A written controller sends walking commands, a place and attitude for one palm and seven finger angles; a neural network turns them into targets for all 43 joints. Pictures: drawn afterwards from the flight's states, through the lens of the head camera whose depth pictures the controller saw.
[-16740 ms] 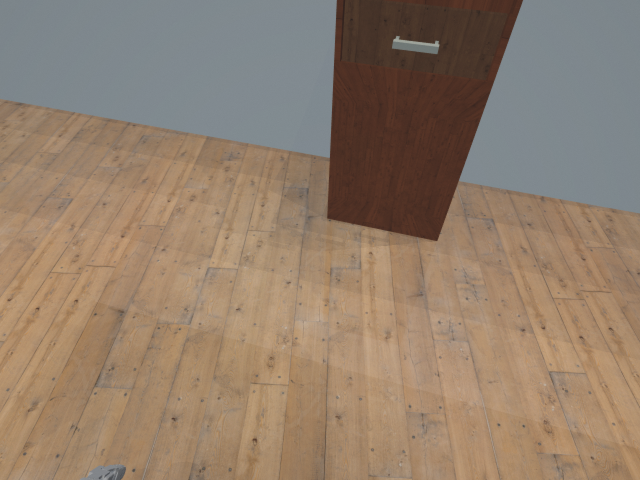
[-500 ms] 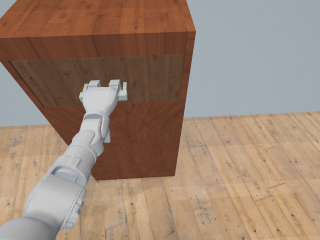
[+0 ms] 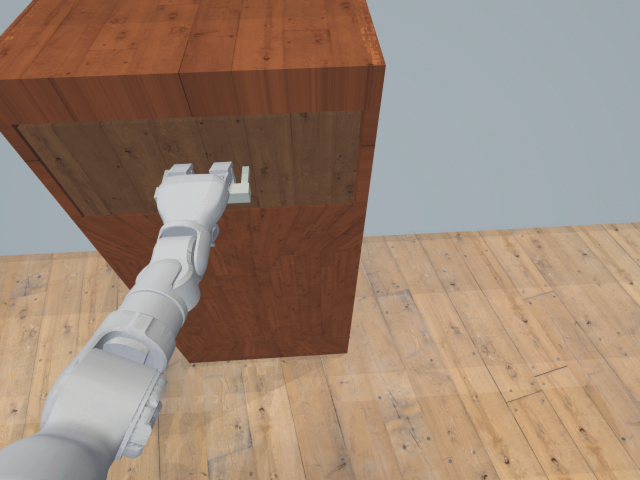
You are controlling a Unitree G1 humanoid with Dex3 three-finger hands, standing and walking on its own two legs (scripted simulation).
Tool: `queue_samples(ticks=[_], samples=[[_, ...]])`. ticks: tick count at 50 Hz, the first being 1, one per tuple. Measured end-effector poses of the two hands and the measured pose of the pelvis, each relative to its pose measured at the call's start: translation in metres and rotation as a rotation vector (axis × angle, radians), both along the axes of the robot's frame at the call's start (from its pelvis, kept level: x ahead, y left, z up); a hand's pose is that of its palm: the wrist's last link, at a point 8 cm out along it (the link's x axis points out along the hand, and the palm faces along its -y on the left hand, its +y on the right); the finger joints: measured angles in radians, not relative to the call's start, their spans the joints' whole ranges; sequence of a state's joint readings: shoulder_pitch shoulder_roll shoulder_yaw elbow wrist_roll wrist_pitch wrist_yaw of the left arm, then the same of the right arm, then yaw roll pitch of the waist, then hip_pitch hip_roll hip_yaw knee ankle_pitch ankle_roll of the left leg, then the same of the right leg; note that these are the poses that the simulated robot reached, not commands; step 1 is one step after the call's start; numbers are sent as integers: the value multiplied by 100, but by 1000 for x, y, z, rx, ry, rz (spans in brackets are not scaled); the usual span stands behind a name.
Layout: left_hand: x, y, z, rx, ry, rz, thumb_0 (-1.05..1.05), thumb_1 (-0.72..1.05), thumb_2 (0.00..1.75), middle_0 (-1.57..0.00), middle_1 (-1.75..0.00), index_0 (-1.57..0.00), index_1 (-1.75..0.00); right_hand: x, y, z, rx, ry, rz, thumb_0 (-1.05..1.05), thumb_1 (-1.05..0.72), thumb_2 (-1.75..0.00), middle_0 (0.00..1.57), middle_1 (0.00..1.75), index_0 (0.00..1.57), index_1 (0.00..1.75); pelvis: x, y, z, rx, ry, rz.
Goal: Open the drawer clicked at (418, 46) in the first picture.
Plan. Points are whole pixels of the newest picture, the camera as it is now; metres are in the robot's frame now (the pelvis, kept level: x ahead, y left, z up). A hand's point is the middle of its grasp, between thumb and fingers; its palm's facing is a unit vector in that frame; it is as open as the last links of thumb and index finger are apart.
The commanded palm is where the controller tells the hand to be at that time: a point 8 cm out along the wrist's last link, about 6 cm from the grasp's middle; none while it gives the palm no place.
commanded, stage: close the thumb around the handle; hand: left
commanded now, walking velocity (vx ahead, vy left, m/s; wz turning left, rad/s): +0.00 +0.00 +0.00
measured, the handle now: (205, 184) +0.51 +0.16 +0.06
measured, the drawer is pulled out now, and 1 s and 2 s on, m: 0.00 0.07 0.20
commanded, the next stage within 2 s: pull the drawer open in 0.22 s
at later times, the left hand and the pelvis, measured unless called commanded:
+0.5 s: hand (205, 226) +0.45 +0.15 +0.04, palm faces -0.01 -0.04 -1.00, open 5.6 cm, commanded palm +0.41 +0.15 +0.10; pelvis +0.01 +0.00 +0.00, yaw +0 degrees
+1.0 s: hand (200, 268) +0.38 +0.15 +0.04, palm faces +0.02 -0.08 -1.00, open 5.6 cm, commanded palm +0.34 +0.15 +0.10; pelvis +0.02 +0.00 +0.00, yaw +0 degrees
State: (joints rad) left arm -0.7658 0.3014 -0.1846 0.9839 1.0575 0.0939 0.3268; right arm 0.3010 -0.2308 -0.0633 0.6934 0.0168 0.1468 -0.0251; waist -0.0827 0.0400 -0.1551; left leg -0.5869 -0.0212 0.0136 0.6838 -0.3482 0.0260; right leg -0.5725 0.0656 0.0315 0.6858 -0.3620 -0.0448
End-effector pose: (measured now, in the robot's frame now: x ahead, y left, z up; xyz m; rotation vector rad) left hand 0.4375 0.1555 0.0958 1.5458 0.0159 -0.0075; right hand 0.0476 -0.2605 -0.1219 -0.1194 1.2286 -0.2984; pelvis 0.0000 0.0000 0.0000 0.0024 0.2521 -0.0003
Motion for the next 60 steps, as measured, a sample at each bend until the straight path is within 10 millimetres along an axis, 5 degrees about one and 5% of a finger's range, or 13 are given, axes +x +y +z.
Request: queue_samples(ticks=[8, 27, 49, 60], samples=[[1, 0, 0, 4, -6, -6, 0, 73, 83, -39, -134, -40, -132, 1, -1, -1, 1, 7, 6, 1, -90, -90, 20, 30, 20, 30, 2, 0, -1, -1, 2, 4], [-9, 1, -2, -14, -15, -10, 0, 75, 80, -34, -135, -37, -132, 17, 6, -1, 38, -17, 5, 1, -90, -90, 20, 30, 20, 30, 10, 2, 1, 0, -7, -8], [-72, 0, -3, -55, -32, -8, 1, 75, 79, -31, -135, -38, -130, 116, 20, 18, 75, -230, 139, 1, -90, -90, 20, 30, 20, 30, 19, -1, 5, 8, -75, 2], [-107, -1, -3, -59, -44, -11, 1, 74, 81, -32, -135, -38, -130, 135, 25, 24, 84, -295, 196, 1, -90, -90, 20, 30, 20, 30, 12, -7, 5, 15, -108, 7]])
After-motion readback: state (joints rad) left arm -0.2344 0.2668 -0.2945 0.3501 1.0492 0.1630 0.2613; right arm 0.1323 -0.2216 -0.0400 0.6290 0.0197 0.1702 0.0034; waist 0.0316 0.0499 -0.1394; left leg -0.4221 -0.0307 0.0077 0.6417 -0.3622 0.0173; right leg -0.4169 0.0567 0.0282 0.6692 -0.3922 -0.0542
